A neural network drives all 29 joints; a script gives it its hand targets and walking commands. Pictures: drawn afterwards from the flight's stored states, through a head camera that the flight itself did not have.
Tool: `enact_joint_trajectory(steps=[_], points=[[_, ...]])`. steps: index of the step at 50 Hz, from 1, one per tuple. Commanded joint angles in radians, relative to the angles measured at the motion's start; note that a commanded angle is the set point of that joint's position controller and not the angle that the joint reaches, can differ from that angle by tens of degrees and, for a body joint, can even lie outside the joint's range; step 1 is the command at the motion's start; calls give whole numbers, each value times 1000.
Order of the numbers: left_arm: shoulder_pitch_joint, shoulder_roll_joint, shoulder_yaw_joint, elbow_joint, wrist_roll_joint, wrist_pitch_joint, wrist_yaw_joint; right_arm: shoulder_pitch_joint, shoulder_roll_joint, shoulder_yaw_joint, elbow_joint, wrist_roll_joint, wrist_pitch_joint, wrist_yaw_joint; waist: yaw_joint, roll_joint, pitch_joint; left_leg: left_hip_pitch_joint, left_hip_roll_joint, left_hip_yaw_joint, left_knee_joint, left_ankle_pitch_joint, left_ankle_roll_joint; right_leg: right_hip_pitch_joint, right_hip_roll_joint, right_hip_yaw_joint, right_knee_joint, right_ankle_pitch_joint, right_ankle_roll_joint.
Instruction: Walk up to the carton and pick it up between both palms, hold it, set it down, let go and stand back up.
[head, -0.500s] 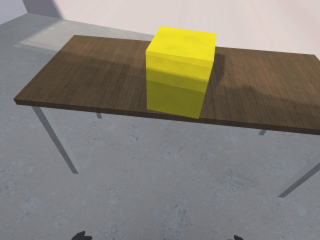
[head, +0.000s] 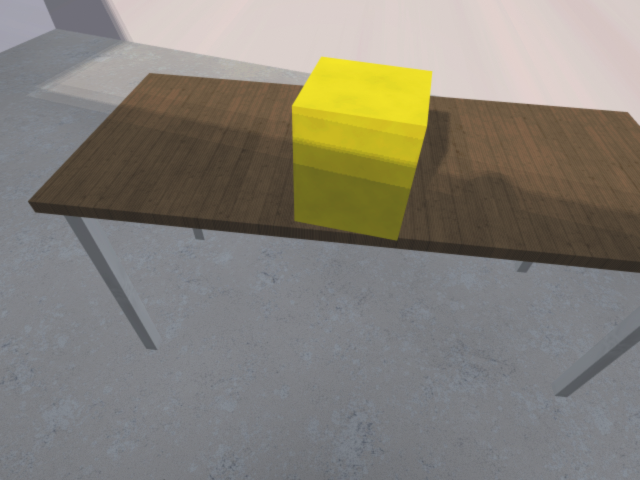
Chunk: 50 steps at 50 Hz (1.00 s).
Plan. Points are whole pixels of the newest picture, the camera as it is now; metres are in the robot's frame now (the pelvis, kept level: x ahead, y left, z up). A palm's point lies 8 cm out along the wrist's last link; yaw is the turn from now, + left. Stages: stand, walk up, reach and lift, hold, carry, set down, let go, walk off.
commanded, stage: stand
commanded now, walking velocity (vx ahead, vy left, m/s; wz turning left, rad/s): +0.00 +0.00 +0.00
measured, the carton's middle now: (359, 149) +0.70 -0.06 +0.05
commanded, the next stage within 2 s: walk up in 0.82 s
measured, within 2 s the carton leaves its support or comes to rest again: neither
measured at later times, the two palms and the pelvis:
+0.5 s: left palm out of the picture +0.07 +0.23 -0.12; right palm out of the picture +0.07 -0.23 -0.12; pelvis +0.00 +0.00 +0.01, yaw +0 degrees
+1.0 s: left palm out of the picture +0.02 +0.23 -0.13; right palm out of the picture +0.01 -0.22 -0.13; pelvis +0.00 +0.00 +0.01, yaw +0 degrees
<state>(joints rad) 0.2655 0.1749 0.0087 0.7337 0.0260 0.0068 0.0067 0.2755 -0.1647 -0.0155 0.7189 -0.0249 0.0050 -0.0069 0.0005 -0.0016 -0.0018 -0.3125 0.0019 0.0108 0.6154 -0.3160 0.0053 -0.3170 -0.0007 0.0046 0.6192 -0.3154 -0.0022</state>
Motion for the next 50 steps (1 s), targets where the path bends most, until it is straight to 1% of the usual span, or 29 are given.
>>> enact_joint_trajectory(steps=[1, 23, 50], points=[[1, 87, 28, -61, -1, -21, 7, 4, -92, -27, -60, 1, -20, -7, 0, 3, -26, 8, 48, -73, -117, 122, 40, 19, -47, 64, -118, 121, -39], [36, 86, 39, 55, -6, -22, 19, 40, -89, -39, 53, 5, -22, -19, 0, 3, 0, 42, 58, -79, -164, 148, 44, 52, -57, 71, -162, 151, -41], [82, 53, 36, 267, -12, -19, 31, 86, -56, -37, 272, 11, -18, -29, -1, 4, 62, 87, 69, -80, -247, 137, 35, 99, -67, 76, -244, 146, -34]])
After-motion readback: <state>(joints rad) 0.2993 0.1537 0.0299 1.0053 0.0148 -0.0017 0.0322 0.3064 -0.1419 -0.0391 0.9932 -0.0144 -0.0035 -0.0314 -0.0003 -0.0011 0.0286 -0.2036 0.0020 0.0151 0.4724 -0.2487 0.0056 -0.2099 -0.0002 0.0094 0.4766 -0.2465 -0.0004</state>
